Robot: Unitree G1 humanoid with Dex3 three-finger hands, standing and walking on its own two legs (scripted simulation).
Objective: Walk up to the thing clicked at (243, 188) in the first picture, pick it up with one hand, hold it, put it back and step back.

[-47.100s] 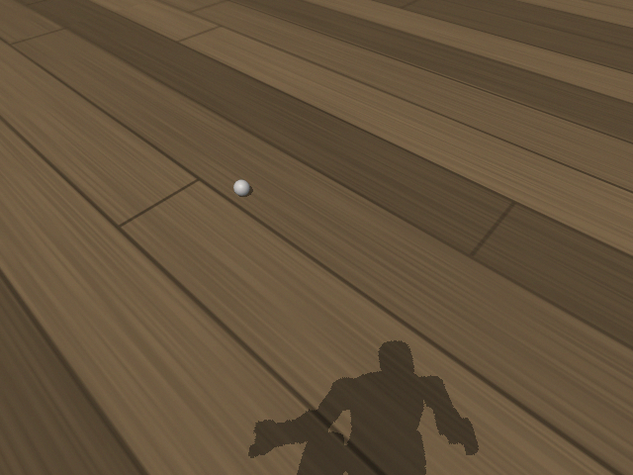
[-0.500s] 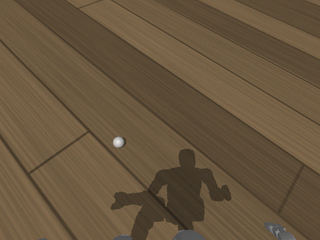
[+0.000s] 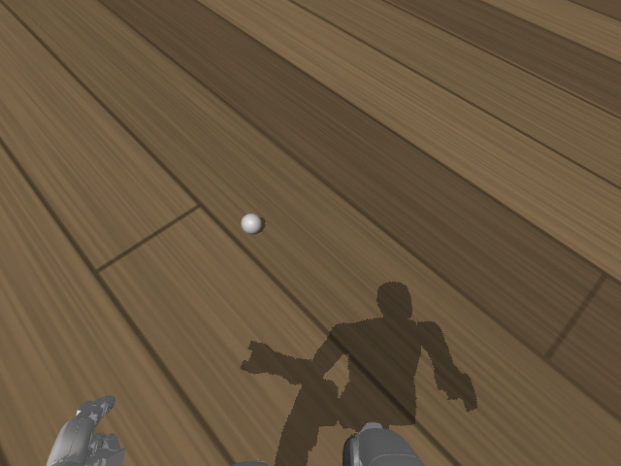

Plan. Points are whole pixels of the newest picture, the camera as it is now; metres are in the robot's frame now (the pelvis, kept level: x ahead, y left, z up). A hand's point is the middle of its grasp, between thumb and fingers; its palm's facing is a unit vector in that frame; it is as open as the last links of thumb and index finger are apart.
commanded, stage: step back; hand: left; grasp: from above
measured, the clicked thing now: (251, 223) +0.94 +0.21 -0.71
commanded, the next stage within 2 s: stand in 1.52 s
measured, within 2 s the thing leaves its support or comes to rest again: neither
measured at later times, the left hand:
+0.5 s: hand out of the picture -0.10 +0.23 -0.12, palm faces -0.04 -0.90 -0.44, open 7.4 cm
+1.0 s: hand out of the picture -0.14 +0.23 -0.13, palm faces +0.02 -0.92 -0.40, open 7.4 cm
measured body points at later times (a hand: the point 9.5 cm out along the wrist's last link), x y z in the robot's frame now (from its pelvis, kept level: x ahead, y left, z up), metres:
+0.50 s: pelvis -0.16 -0.04 +0.01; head -0.13 -0.07 +0.46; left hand -0.10 +0.28 -0.09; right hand -0.06 -0.36 -0.11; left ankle -0.14 +0.12 -0.65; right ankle -0.17 -0.15 -0.72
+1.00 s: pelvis -0.19 -0.04 +0.01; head -0.19 -0.05 +0.46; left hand -0.14 +0.28 -0.10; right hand -0.13 -0.36 -0.12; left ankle -0.21 +0.10 -0.70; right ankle -0.16 -0.14 -0.72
